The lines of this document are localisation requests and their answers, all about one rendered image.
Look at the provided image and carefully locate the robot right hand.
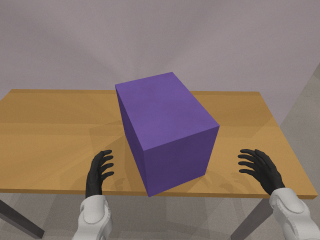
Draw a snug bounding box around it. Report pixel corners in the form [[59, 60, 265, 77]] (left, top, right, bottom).
[[237, 149, 285, 196]]

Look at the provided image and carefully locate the left robot forearm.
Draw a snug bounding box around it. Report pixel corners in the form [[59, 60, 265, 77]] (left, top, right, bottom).
[[72, 195, 113, 240]]

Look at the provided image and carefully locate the table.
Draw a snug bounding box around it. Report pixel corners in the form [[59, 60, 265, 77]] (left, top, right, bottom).
[[0, 89, 318, 240]]

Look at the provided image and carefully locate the robot left hand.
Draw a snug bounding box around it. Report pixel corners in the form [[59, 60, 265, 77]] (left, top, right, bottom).
[[85, 150, 114, 199]]

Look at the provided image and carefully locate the carton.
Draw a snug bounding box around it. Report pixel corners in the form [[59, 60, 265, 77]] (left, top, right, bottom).
[[115, 72, 220, 197]]

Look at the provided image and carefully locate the right robot forearm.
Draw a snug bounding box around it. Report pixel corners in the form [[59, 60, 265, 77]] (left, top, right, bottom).
[[269, 187, 320, 240]]

